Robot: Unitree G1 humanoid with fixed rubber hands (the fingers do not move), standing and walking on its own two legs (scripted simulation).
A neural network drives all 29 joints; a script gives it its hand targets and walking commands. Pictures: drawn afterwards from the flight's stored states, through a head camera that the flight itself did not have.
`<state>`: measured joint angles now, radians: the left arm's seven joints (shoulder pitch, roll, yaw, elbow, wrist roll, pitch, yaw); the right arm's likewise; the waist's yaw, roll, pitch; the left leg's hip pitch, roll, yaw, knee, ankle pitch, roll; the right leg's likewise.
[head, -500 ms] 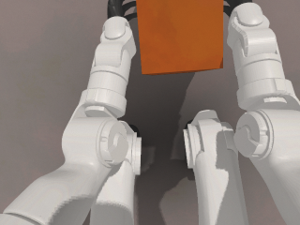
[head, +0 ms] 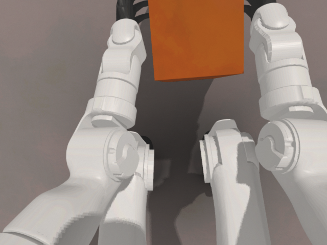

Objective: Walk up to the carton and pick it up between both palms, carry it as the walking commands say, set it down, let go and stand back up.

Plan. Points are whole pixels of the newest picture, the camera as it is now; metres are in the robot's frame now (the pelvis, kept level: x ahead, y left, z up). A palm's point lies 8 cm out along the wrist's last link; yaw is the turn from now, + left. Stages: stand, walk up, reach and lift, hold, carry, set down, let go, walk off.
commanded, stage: set down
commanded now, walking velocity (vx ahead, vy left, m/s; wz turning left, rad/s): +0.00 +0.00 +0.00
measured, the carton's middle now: (189, 13) +0.55 -0.08 -0.23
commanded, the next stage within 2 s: let go in 2.00 s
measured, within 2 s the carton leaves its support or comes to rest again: neither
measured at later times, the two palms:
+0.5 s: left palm (126, 21) +0.53 +0.04 -0.16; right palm (261, 9) +0.51 -0.21 -0.16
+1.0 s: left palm (103, 5) +0.54 +0.06 -0.10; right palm out of the picture +0.52 -0.24 -0.10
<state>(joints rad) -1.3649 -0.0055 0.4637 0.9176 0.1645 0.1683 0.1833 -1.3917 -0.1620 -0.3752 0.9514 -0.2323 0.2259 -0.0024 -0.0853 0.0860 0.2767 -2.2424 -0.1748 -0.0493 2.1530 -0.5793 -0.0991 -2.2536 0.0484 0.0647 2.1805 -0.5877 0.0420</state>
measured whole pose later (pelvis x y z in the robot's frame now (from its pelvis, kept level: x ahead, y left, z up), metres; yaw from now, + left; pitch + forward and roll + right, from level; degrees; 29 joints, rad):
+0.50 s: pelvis -0.01 +0.00 +0.00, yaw -1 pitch +36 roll +2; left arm -1.42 0.06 0.36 1.01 0.11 0.10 0.18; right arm -1.44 -0.23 -0.33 1.07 -0.16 0.11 -0.01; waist -0.07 0.07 0.35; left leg -2.21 -0.17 -0.05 2.15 -0.57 -0.10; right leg -2.22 0.06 0.06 2.17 -0.57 0.05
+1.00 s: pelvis +0.01 +0.00 +0.04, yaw -1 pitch +40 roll +3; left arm -1.25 0.11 0.21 0.86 -0.04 0.12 0.22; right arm -1.29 -0.30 -0.20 0.96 0.03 0.10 -0.07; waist -0.05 0.04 0.18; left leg -2.15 -0.13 -0.05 2.04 -0.60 -0.09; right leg -2.19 0.08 0.07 2.07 -0.58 0.04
